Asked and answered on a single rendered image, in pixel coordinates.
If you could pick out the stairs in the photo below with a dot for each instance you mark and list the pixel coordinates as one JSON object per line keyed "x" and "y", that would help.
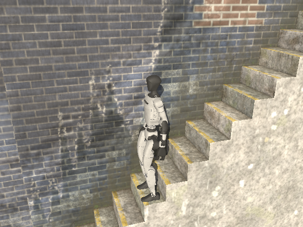
{"x": 241, "y": 165}

